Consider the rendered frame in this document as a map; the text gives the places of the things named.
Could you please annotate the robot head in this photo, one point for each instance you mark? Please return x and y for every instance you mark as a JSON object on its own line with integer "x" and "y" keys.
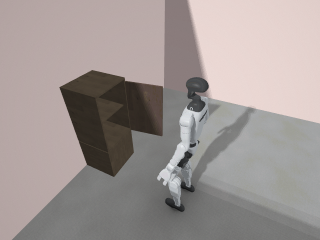
{"x": 199, "y": 85}

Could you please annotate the robot left upper arm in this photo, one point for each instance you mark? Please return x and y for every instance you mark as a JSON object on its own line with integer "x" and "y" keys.
{"x": 186, "y": 122}

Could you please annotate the robot left forearm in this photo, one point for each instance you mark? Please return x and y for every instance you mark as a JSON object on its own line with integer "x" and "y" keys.
{"x": 178, "y": 155}

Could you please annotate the robot right upper arm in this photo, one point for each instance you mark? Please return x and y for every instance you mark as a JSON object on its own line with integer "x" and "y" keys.
{"x": 206, "y": 101}

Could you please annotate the cupboard door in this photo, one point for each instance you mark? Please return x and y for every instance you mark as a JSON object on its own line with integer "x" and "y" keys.
{"x": 145, "y": 107}

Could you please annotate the right robot foot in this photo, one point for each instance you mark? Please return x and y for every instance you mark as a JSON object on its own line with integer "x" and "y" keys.
{"x": 183, "y": 186}

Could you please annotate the left robot hand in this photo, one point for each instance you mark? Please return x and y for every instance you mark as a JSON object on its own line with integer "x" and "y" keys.
{"x": 165, "y": 175}

